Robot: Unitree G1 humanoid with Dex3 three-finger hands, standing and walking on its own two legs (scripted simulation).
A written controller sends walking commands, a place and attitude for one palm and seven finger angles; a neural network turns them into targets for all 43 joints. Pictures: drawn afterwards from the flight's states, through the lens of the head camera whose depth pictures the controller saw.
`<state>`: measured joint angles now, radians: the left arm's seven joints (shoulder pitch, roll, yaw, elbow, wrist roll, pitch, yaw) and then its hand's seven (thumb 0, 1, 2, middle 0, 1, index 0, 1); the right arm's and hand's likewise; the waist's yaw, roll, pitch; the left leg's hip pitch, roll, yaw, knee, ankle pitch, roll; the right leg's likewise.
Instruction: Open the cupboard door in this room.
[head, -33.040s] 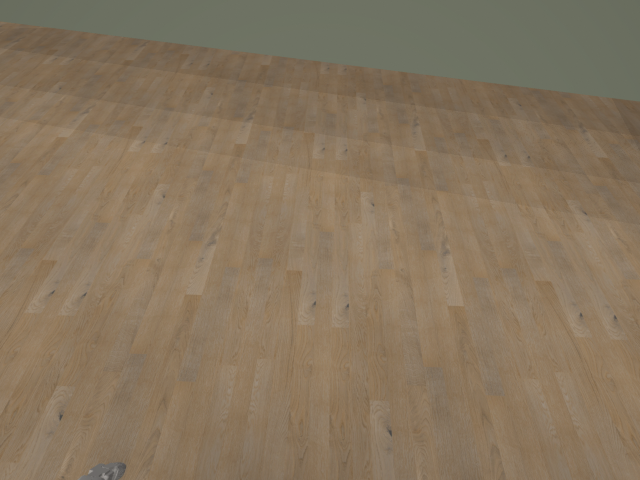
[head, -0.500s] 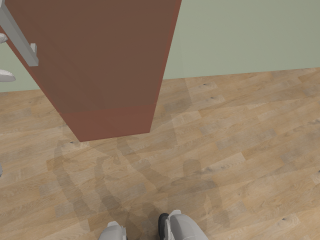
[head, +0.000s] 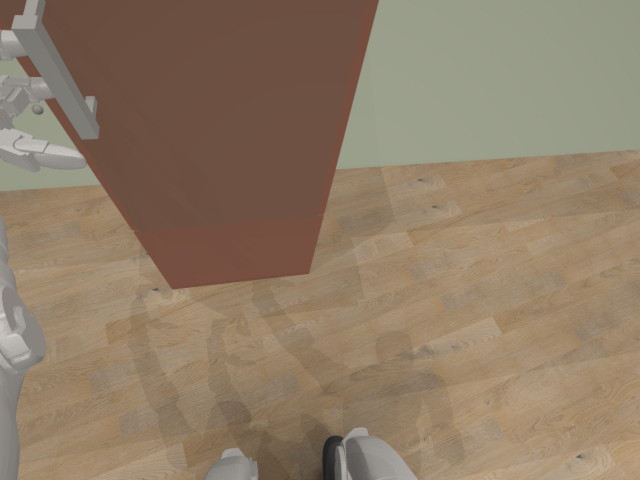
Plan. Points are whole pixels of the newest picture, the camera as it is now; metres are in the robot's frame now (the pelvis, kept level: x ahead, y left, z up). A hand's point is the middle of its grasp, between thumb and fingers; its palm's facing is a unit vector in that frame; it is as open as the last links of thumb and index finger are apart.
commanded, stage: slide the fingers in behind the handle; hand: left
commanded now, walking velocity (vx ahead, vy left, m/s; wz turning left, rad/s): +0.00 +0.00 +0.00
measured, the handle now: (65, 73) +0.56 +0.25 +0.11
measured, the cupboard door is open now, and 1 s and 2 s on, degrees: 0 0 0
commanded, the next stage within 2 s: close the thumb around the handle in 1.00 s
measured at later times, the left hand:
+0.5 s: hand (86, 106) +0.51 +0.22 +0.11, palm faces +0.06 -1.00 -0.02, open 14.0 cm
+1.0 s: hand (89, 108) +0.51 +0.22 +0.11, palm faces +0.08 -1.00 -0.02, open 14.1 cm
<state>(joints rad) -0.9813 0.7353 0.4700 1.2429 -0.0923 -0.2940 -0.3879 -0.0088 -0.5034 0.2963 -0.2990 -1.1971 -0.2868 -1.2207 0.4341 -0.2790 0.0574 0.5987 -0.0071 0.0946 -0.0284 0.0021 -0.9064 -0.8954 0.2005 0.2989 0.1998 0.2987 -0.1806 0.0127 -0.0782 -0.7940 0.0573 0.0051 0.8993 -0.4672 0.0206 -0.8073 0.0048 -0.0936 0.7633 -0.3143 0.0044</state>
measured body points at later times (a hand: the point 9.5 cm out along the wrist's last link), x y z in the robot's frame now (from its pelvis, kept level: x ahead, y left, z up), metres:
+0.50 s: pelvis +0.00 -0.01 +0.00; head +0.12 +0.01 +0.44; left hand +0.51 +0.28 +0.11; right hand -0.01 -0.27 -0.10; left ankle -0.03 +0.10 -0.69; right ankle +0.02 -0.13 -0.69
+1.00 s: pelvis +0.00 -0.01 +0.00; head +0.12 +0.01 +0.44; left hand +0.50 +0.27 +0.11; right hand -0.02 -0.28 -0.10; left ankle -0.03 +0.10 -0.69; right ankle +0.02 -0.13 -0.69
